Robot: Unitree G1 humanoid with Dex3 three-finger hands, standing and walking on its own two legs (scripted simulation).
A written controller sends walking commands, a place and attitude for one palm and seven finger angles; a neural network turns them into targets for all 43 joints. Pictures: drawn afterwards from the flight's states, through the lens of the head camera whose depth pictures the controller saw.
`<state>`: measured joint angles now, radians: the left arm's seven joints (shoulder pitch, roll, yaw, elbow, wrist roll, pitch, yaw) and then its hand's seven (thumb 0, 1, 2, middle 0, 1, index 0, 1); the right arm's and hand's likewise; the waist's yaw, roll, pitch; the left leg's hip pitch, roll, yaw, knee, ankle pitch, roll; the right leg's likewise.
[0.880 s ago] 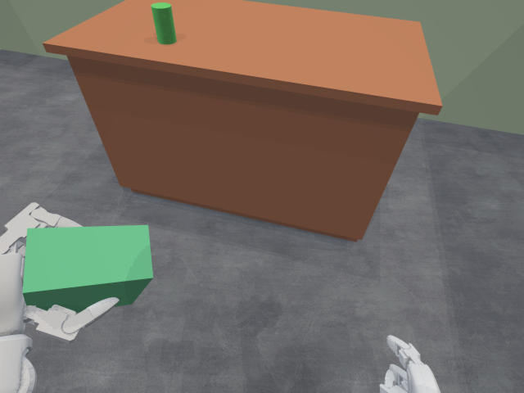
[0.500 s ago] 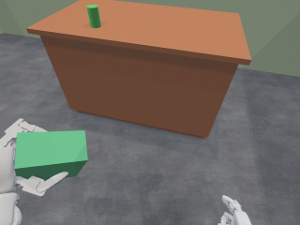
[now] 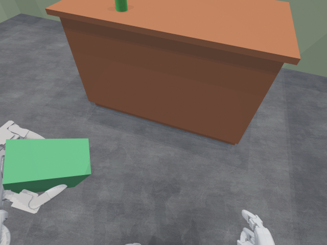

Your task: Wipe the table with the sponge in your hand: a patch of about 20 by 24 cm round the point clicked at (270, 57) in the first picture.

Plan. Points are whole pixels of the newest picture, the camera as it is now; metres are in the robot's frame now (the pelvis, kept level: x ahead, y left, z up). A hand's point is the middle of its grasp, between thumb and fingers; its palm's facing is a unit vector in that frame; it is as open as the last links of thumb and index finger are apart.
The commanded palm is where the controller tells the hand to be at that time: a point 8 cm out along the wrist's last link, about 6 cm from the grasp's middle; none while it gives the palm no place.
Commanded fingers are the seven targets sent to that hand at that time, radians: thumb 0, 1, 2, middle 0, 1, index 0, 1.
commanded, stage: walk to a spot facing it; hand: left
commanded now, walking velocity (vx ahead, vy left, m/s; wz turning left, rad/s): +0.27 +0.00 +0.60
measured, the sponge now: (58, 166) +0.23 +0.21 +0.15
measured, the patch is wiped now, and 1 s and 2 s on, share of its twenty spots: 0.00 0.00 0.00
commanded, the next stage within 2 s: none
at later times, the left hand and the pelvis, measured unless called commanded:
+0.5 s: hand out of the picture +0.17 +0.29 +0.20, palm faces +0.62 -0.67 -0.42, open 10.6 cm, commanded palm +0.11 +0.31 +0.19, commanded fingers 0.00 0.10 1.30 -1.20 -1.60 -1.20 -1.60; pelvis +0.04 +0.00 +0.01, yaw +17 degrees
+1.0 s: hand (4, 158) +0.21 +0.27 +0.19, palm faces +0.73 -0.42 -0.54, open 10.6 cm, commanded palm +0.14 +0.28 +0.19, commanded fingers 0.00 0.10 1.30 -1.20 -1.60 -1.20 -1.60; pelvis +0.16 -0.04 +0.02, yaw +34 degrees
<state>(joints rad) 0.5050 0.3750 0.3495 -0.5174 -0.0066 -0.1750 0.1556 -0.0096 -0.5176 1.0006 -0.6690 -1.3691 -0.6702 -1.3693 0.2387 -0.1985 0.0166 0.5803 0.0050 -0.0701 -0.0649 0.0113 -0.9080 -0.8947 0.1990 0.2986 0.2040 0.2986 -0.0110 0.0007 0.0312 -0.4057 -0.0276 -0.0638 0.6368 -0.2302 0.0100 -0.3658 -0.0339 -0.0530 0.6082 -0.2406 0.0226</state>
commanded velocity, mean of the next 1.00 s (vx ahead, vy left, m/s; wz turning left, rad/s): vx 0.32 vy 0.00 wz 0.56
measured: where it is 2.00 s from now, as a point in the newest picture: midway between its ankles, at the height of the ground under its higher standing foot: (155, 213)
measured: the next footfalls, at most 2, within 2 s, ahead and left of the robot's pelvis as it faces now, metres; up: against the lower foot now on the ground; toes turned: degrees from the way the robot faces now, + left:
right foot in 0.64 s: +0.16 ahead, -0.11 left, +0.00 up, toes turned +15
left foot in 1.16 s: +0.23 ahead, +0.13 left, +0.00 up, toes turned +48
